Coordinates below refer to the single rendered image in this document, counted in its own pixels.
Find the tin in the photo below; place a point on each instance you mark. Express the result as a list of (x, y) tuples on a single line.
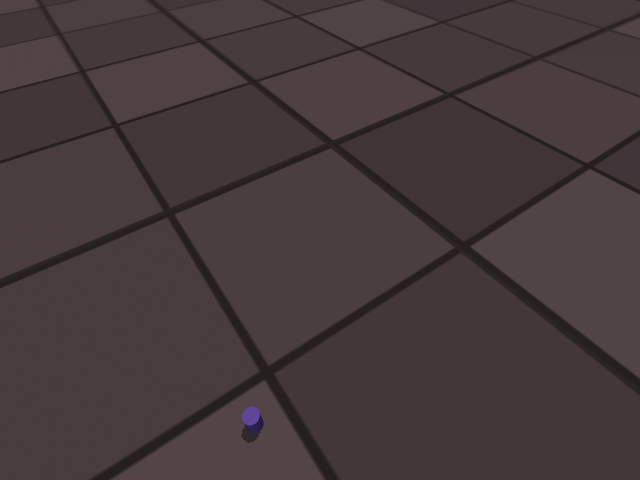
[(252, 419)]

